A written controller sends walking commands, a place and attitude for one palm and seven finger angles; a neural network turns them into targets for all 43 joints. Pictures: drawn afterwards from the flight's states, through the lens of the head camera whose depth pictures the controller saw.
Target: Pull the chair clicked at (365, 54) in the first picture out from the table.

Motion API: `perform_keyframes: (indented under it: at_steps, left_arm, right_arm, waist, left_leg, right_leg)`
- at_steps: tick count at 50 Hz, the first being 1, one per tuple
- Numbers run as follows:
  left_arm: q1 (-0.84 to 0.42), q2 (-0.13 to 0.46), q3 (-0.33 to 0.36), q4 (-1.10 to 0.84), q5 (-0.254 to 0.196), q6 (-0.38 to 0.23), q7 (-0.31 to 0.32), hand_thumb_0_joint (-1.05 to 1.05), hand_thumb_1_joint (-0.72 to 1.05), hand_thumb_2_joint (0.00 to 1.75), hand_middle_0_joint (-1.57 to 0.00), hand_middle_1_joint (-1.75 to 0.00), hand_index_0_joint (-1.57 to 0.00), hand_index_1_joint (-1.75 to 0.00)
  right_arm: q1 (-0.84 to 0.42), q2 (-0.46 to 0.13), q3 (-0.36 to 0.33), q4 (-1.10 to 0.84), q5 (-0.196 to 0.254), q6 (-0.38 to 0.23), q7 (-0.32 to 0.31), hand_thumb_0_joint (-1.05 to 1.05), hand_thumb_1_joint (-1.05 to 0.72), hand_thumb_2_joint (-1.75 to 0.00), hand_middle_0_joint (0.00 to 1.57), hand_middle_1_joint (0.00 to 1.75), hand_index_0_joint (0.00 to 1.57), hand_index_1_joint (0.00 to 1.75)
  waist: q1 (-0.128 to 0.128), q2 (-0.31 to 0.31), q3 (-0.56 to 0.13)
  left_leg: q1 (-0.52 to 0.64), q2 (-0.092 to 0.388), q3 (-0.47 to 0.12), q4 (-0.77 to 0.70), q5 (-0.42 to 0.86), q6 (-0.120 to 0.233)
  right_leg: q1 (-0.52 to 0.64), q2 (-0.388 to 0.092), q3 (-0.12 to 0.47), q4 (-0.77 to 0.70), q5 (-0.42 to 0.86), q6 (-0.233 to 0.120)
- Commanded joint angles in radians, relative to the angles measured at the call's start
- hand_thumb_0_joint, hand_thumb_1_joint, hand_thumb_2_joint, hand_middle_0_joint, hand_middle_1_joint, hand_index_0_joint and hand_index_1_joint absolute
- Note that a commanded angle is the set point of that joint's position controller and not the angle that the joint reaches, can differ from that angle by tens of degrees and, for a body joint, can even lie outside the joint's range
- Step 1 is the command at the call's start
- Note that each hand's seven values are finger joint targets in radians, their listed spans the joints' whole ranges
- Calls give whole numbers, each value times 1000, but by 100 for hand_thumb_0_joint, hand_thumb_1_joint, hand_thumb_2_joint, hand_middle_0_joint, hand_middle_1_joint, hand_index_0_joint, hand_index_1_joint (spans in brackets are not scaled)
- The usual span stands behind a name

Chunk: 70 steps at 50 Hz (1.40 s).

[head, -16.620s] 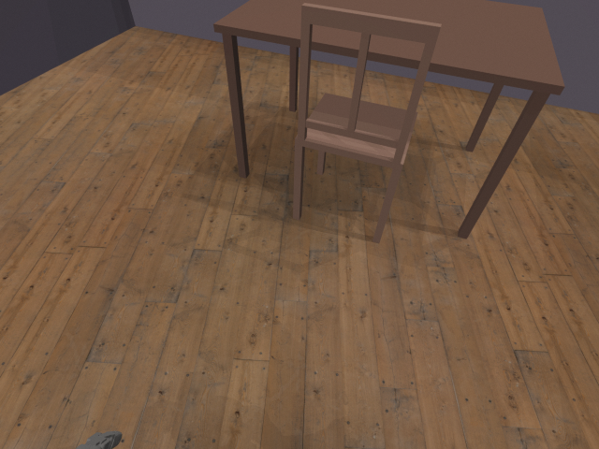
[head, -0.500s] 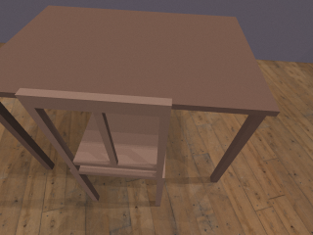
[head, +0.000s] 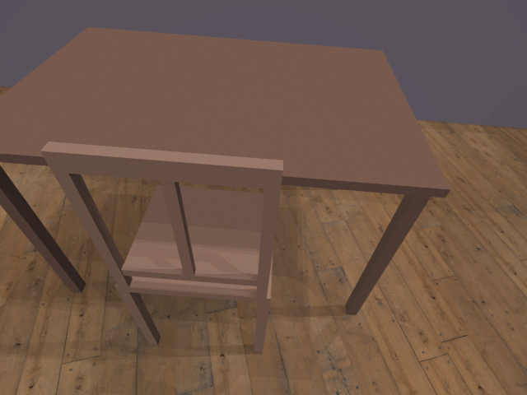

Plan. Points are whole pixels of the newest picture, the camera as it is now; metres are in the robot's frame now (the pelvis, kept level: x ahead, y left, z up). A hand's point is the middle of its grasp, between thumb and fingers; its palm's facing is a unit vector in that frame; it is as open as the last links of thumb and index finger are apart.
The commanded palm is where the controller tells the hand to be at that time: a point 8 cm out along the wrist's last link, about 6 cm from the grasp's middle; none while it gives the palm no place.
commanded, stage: come to a stop and stand still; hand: left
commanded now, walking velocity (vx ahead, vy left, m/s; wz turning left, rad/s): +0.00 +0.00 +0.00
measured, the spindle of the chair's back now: (181, 232) +0.44 +0.20 -0.07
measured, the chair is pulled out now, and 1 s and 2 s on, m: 0.00 0.00 0.00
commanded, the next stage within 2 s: look again from close up in 0.82 s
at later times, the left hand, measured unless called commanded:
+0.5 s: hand out of the picture +0.04 +0.21 -0.17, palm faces +0.05 -0.98 -0.20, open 7.4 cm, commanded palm none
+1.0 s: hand out of the picture +0.05 +0.21 -0.17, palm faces +0.05 -0.98 -0.19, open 7.4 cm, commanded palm none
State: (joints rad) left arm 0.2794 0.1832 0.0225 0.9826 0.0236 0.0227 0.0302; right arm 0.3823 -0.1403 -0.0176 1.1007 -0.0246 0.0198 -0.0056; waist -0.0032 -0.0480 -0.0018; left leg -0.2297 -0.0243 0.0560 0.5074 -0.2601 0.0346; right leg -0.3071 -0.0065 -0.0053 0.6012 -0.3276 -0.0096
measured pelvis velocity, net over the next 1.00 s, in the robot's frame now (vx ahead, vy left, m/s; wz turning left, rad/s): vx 0.04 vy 0.04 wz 0.01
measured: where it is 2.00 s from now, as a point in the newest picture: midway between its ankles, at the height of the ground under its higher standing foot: outside the picture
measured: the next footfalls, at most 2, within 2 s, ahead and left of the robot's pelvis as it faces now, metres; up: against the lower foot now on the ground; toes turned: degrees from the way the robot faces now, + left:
none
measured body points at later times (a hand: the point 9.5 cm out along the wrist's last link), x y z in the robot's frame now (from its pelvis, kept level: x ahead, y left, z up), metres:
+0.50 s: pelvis +0.03 +0.04 +0.00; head +0.03 +0.04 +0.45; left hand +0.04 +0.26 -0.15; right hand +0.05 -0.19 -0.15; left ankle +0.00 +0.10 -0.73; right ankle +0.03 -0.11 -0.73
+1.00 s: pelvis +0.04 +0.04 +0.01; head +0.05 +0.04 +0.45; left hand +0.05 +0.26 -0.16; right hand +0.05 -0.19 -0.15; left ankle +0.00 +0.10 -0.73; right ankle +0.03 -0.11 -0.73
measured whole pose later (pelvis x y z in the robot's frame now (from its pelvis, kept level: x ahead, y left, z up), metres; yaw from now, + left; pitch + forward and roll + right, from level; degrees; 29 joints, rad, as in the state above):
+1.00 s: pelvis +0.04 +0.04 +0.01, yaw +1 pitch -2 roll +0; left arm 0.28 0.16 0.00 1.08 0.01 -0.01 0.05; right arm 0.27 -0.15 0.01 1.12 -0.01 -0.03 -0.03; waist 0.00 -0.01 0.03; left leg -0.10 -0.06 0.05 0.43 -0.30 0.08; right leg -0.15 -0.04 0.00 0.45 -0.27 0.04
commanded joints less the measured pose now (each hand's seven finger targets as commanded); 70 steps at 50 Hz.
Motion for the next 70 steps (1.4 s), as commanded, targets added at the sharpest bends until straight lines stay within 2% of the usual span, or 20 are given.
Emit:
perform_keyframes:
  at_steps: [1, 2, 3, 4, 5, 7, 8, 9, 11, 12, 14, 15, 17, 20, 27, 31, 35, 43, 49, 70]
  left_arm:
    - [104, 43, 2, -5, -1, -26, 2, 0, 90, 90, -20, -30, -20, -30]
    - [220, 111, -2, 67, -4, -55, 41, 0, 90, 90, -20, -30, -20, -30]
    - [129, 162, -5, 16, -3, -69, 27, 0, 90, 90, -20, -30, -20, -30]
    - [58, 176, 3, -20, -6, -75, 16, 0, 90, 90, -20, -30, -20, -30]
    - [10, 161, 9, -29, -7, -77, 19, 0, 90, 90, -20, -30, -20, -30]
    - [-7, 131, 6, -26, -9, -82, 23, 0, 90, 90, -20, -30, -20, -30]
    - [-1, 112, 1, -14, -11, -82, 23, 0, 90, 90, -20, -30, -20, -30]
    - [4, 98, -1, -9, -12, -80, 22, 0, 90, 90, -20, -30, -20, -30]
    - [55, 59, -12, 13, -15, -68, 21, 0, 90, 90, -20, -30, -20, -30]
    - [71, 56, -14, 28, -13, -62, 22, 0, 90, 90, -20, -30, -20, -30]
    - [91, 49, -18, 46, -13, -55, 18, 0, 90, 90, -20, -30, -20, -30]
    - [85, 44, -19, 47, -11, -51, 18, 0, 90, 90, -20, -30, -20, -30]
    - [80, 41, -20, 46, -9, -49, 17, 0, 90, 90, -20, -30, -20, -30]
    - [80, 45, -15, 42, -7, -45, 16, 0, 90, 90, -20, -30, -20, -30]
    - [74, 65, -9, 46, -12, -48, 20, 0, 90, 90, -20, -30, -20, -30]
    - [63, 70, -7, 49, -12, -45, 21, 0, 90, 90, -20, -30, -20, -30]
    - [57, 71, -8, 52, -12, -42, 21, 0, 90, 90, -20, -30, -20, -30]
    - [58, 74, -8, 61, -13, -42, 23, 0, 90, 90, -20, -30, -20, -30]
    - [58, 74, -11, 65, -13, -41, 19, 0, 90, 90, -20, -30, -20, -30]
    - [93, 61, -17, 81, -11, -43, 17, 0, 90, 90, -20, -30, -20, -30]
  right_arm:
    - [-51, -95, -8, -64, 10, -36, -18, 0, -90, -90, 20, 30, 20, 30]
    - [-211, -127, 6, -133, 17, -49, -12, 0, -90, -90, 20, 30, 20, 30]
    - [-88, -46, 9, -151, 14, -31, 2, 0, -90, -90, 20, 30, 20, 30]
    - [-45, -66, 0, -131, 0, -22, 8, 0, -90, -90, 20, 30, 20, 30]
    - [-12, -70, -1, -117, 3, -19, 10, 0, -90, -90, 20, 30, 20, 30]
    - [44, -50, 4, -97, 10, -29, 6, 0, -90, -90, 20, 30, 20, 30]
    - [56, -50, 10, -85, 12, -39, 2, 0, -90, -90, 20, 30, 20, 30]
    - [57, -53, 10, -80, 11, -49, -1, 0, -90, -90, 20, 30, 20, 30]
    - [15, -84, 11, -79, 9, -61, -9, 0, -90, -90, 20, 30, 20, 30]
    - [-10, -87, 14, -83, 11, -63, -13, 0, -90, -90, 20, 30, 20, 30]
    - [-39, -96, 13, -85, 14, -59, -18, 0, -90, -90, 20, 30, 20, 30]
    - [-38, -103, 12, -85, 14, -57, -18, 0, -90, -90, 20, 30, 20, 30]
    - [-30, -110, 11, -78, 13, -56, -17, 0, -90, -90, 20, 30, 20, 30]
    - [-40, -121, 9, -69, 10, -60, -17, 0, -90, -90, 20, 30, 20, 30]
    - [-45, -127, 11, -53, 13, -71, -27, 0, -90, -90, 20, 30, 20, 30]
    - [-51, -128, 9, -44, 13, -68, -29, 0, -90, -90, 20, 30, 20, 30]
    - [-56, -126, 10, -33, 14, -65, -31, 0, -90, -90, 20, 30, 20, 30]
    - [-55, -124, 10, -16, 16, -66, -32, 0, -90, -90, 20, 30, 20, 30]
    - [-61, -117, 11, -4, 17, -65, -30, 0, -90, -90, 20, 30, 20, 30]
    - [-50, -97, 12, 20, 21, -68, -29, 0, -90, -90, 20, 30, 20, 30]
  waist:
    - [45, 110, 135]
    - [109, 48, 186]
    - [9, -84, 45]
    - [-9, -26, 6]
    - [-36, -92, -2]
    - [-65, -61, -27]
    - [-65, -31, -30]
    - [-49, 27, -22]
    - [-12, 176, 12]
    - [1, 198, 33]
    - [13, 122, 86]
    - [7, 66, 117]
    - [1, 37, 136]
    - [7, 69, 128]
    - [7, 72, 14]
    - [5, 64, 23]
    - [8, 64, 58]
    - [6, 53, 33]
    - [9, 49, 67]
    - [11, 64, 79]
  left_leg:
    - [-201, 117, -187, -220, -267, 32]
    - [-192, 85, -47, 77, -99, -31]
    - [-141, 27, -51, 172, -203, -35]
    - [-87, 34, -52, 199, -171, -34]
    - [-62, 48, -57, 212, -147, -32]
    - [25, 38, -50, 87, -65, -33]
    - [64, 43, -60, -19, -18, -32]
    - [62, 59, -79, -64, 27, -27]
    - [-10, 139, -166, -99, 183, 7]
    - [-39, 147, -183, -127, 210, 17]
    - [-72, 141, -193, -155, 139, 23]
    - [-83, 134, -193, -168, 82, 20]
    - [-76, 125, -188, -195, 19, 17]
    - [-59, 129, -201, -224, 26, 19]
    - [79, 118, -150, -147, 351, 12]
    - [92, 117, -140, -134, 383, 10]
    - [79, 117, -139, -140, 380, 11]
    - [116, 118, -135, -145, 392, 10]
    - [91, 115, -138, -165, 316, 15]
    - [77, 112, -139, -186, 215, 15]
  right_leg:
    - [95, -40, 83, -173, -11, -14]
    - [59, -135, 141, -231, 292, -21]
    - [31, -250, 333, -344, -70, -84]
    - [-2, -276, 355, -379, -179, -144]
    - [-30, -249, 302, -380, -199, -149]
    - [-18, -190, 211, -300, -5, -127]
    - [-4, -164, 170, -234, 79, -108]
    - [12, -128, 126, -175, 108, -87]
    - [61, -63, 73, -135, 121, -45]
    - [100, -55, 48, -129, 117, -34]
    - [99, -52, 52, -150, 108, -31]
    - [83, -56, 54, -158, 95, -29]
    - [66, -63, 58, -169, 88, -27]
    - [73, -63, 49, -160, 103, -20]
    - [133, -86, 48, -154, 246, -14]
    - [137, -91, 48, -155, 285, -14]
    - [135, -92, 49, -164, 287, -13]
    - [151, -97, 51, -173, 308, -12]
    - [140, -92, 56, -194, 265, -9]
    - [122, -95, 64, -227, 220, -8]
